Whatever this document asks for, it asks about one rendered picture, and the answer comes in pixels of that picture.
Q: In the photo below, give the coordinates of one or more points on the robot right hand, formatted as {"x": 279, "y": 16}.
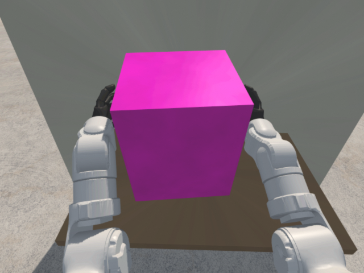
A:
{"x": 257, "y": 112}

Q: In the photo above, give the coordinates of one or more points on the table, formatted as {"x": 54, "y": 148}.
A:
{"x": 237, "y": 222}

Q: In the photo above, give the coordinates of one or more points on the left robot forearm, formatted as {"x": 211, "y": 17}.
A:
{"x": 94, "y": 174}

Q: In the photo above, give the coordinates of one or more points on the right robot forearm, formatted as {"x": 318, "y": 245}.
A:
{"x": 289, "y": 198}

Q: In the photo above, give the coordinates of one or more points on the carton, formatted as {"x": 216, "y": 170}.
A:
{"x": 181, "y": 119}

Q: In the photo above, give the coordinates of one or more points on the right robot upper arm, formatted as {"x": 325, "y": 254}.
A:
{"x": 308, "y": 248}

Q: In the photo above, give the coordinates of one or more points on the robot left hand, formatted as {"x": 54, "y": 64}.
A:
{"x": 103, "y": 104}

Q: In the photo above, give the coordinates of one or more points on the left robot upper arm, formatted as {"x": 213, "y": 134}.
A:
{"x": 98, "y": 251}

